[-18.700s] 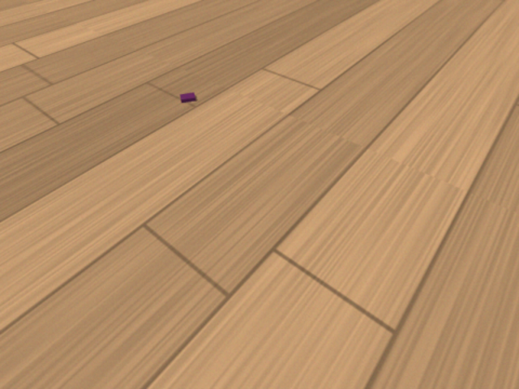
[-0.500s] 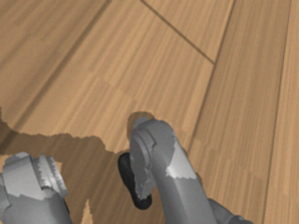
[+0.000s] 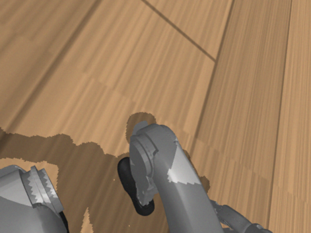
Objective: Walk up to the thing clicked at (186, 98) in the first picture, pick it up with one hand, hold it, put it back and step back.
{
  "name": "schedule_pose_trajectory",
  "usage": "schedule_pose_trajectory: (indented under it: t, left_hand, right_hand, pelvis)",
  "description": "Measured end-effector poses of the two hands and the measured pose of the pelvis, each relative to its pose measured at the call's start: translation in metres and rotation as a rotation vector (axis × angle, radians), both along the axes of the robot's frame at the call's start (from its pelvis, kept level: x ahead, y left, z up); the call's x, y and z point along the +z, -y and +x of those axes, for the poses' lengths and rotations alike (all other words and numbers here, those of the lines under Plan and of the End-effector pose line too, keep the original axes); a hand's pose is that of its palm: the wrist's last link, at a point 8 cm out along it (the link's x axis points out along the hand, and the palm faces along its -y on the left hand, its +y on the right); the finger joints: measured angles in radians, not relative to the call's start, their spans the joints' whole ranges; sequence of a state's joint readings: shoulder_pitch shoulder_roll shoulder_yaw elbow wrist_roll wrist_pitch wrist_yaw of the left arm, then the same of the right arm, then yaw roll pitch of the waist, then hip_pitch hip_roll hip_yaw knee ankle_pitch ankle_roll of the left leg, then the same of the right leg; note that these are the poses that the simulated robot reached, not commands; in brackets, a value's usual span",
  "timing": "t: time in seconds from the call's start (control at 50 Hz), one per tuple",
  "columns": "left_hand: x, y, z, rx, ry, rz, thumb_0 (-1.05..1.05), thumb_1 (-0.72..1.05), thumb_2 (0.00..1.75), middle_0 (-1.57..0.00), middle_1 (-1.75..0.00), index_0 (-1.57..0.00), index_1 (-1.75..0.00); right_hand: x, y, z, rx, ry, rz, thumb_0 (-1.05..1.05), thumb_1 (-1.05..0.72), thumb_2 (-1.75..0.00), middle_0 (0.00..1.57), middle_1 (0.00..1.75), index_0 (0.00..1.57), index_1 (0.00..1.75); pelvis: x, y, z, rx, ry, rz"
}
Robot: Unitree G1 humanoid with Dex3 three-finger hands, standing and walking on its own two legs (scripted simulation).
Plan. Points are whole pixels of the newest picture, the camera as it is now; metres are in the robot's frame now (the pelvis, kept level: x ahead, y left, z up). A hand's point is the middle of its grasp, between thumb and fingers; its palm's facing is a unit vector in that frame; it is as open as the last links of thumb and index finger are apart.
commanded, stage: close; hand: left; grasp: from above
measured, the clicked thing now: out of the picture +0.43 +0.35 -0.29
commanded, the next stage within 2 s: settle in 0.34 s
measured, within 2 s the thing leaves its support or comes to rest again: leaves its support in 0.66 s
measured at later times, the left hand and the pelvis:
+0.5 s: hand out of the picture +0.42 +0.34 -0.26, palm faces -0.40 -0.17 -0.90, open 10.6 cm; pelvis +0.00 +0.00 +0.00, yaw +0 degrees
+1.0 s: hand out of the picture +0.42 +0.36 -0.19, palm faces -0.38 -0.17 -0.91, open 10.5 cm; pelvis +0.00 +0.00 +0.01, yaw +2 degrees
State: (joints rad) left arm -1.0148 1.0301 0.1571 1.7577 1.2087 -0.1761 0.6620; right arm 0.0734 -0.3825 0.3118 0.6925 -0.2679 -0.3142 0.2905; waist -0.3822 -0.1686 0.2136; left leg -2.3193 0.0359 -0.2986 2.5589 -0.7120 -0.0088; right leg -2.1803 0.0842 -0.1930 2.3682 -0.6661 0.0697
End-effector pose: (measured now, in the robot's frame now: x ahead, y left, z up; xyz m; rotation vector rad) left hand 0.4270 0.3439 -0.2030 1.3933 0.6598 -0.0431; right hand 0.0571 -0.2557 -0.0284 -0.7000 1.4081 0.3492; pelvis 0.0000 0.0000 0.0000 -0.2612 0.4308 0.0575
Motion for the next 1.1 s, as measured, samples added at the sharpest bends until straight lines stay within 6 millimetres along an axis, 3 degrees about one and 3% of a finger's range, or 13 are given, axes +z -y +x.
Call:
schedule_pose_trajectory:
  t: [0.28,0.5,0.66,0.84,0.98,1.1]
  left_hand:
    - [0.002,-0.006,-0.008,-0.046,-0.010,-0.017,0.01,0.01,0.43,-0.56,-0.58,-0.61,-0.53]
    - [0.001,0.000,-0.005,-0.085,0.021,0.004,0.01,-0.02,0.37,-0.64,-0.53,-0.69,-0.49]
    - [0.006,-0.006,0.002,-0.019,0.032,0.011,0.01,-0.04,0.35,-0.68,-0.51,-0.73,-0.46]
    - [0.037,-0.015,0.009,-0.010,0.049,0.038,0.01,-0.04,0.34,-0.69,-0.49,-0.74,-0.44]
    - [0.071,-0.017,0.000,-0.016,0.041,0.034,0.01,-0.03,0.32,-0.69,-0.49,-0.74,-0.44]
    - [0.090,-0.017,-0.009,-0.038,0.007,0.030,0.01,-0.03,0.32,-0.69,-0.49,-0.74,-0.44]
  right_hand:
    - [-0.015,-0.012,0.001,0.008,-0.011,0.032,0.00,-0.90,-0.90,0.21,0.30,0.20,0.29]
    - [-0.007,-0.008,0.016,0.041,0.022,-0.004,0.00,-0.90,-0.90,0.21,0.30,0.20,0.29]
    - [-0.001,-0.003,0.017,0.028,0.027,-0.005,0.00,-0.91,-0.90,0.20,0.30,0.20,0.29]
    - [-0.009,-0.001,0.016,-0.032,0.029,0.038,0.00,-0.91,-0.90,0.20,0.30,0.20,0.30]
    - [-0.021,-0.005,0.032,-0.078,0.081,0.092,0.00,-0.91,-0.90,0.21,0.30,0.20,0.30]
    - [-0.028,-0.005,0.044,-0.108,0.137,0.107,0.00,-0.91,-0.90,0.21,0.30,0.20,0.30]
  pelvis:
    - [-0.001,0.001,-0.001,-0.002,0.008,0.003]
    - [0.001,-0.001,-0.001,-0.002,0.003,-0.006]
    - [0.002,0.000,0.002,0.000,-0.013,-0.005]
    - [0.006,0.002,0.006,0.007,-0.052,0.006]
    - [0.013,0.002,0.005,0.014,-0.083,0.022]
    - [0.014,0.004,0.001,0.029,-0.085,0.041]
